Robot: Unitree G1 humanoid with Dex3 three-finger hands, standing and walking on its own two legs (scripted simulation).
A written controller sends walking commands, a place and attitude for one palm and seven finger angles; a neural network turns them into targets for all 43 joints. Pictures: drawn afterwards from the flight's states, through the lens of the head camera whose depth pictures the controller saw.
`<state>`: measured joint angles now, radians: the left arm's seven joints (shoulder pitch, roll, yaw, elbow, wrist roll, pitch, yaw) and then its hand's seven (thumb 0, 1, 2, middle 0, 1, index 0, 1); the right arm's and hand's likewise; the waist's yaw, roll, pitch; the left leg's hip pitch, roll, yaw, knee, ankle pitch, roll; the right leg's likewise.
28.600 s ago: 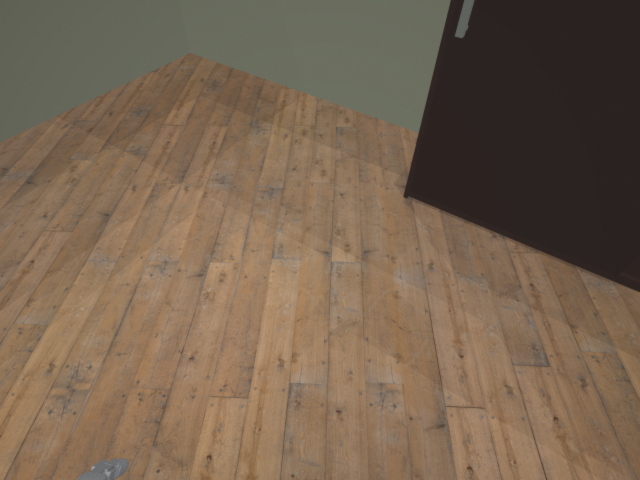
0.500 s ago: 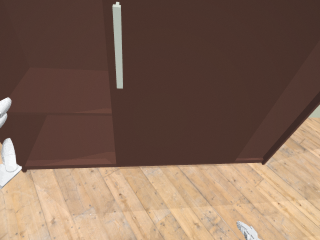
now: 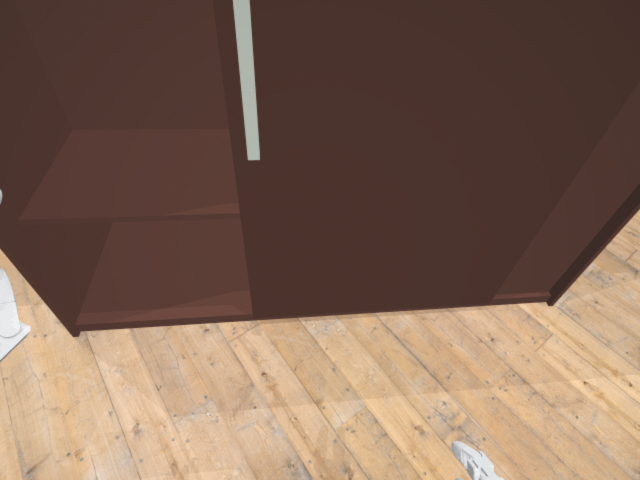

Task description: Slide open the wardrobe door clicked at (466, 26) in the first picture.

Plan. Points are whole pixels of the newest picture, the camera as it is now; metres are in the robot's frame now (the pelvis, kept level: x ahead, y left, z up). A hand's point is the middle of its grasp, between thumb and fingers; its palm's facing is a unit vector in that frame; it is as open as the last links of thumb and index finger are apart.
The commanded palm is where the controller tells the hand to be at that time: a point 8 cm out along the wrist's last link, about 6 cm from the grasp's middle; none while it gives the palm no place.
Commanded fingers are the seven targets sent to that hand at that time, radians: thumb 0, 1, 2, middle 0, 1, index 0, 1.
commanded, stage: let the arm hang, fingers relaxed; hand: left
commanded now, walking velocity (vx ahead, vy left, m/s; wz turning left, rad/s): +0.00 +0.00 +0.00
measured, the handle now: (248, 79) +0.73 +0.18 +0.15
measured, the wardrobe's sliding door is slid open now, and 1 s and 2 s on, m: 0.59 0.59 0.59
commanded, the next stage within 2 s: look to check the result in 1.10 s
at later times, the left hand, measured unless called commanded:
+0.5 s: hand out of the picture +0.01 +0.21 -0.17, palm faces +0.05 -0.97 -0.22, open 7.1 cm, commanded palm none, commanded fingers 0.00 0.90 0.90 -0.20 -0.30 -0.20 -0.30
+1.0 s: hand out of the picture +0.04 +0.20 -0.16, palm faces +0.04 -0.98 -0.19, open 7.3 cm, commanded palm none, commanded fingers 0.00 0.90 0.90 -0.20 -0.30 -0.20 -0.30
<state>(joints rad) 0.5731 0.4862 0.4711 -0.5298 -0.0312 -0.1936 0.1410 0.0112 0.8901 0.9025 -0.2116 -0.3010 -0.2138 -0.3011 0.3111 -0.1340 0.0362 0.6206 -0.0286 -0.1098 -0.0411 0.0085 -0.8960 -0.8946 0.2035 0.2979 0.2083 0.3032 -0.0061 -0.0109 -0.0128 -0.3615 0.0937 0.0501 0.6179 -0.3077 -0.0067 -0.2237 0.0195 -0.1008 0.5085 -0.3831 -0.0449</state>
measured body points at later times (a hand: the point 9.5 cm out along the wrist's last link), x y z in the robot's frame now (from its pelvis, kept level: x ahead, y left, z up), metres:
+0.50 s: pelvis +0.03 +0.01 +0.01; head +0.06 +0.02 +0.45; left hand +0.01 +0.26 -0.15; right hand +0.07 -0.23 -0.14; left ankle +0.03 +0.13 -0.73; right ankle +0.00 -0.10 -0.73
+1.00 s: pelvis +0.03 +0.03 +0.01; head +0.04 +0.03 +0.46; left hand +0.04 +0.25 -0.15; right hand +0.04 -0.20 -0.15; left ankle +0.03 +0.13 -0.73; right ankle +0.00 -0.10 -0.73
